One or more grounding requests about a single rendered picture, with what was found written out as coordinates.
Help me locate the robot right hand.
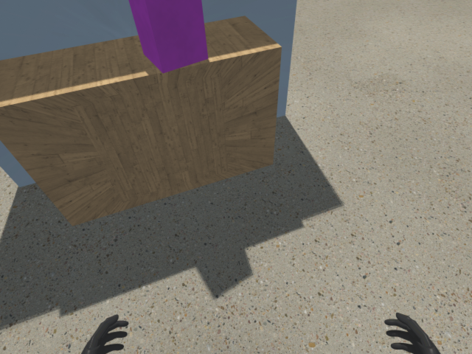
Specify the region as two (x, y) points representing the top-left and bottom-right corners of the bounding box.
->
(384, 313), (440, 354)

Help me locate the pedestal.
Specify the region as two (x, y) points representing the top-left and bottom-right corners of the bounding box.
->
(0, 16), (282, 226)

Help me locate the robot left hand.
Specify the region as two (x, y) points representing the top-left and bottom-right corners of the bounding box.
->
(81, 314), (128, 354)

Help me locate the carton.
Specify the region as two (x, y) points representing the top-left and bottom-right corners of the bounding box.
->
(129, 0), (208, 73)

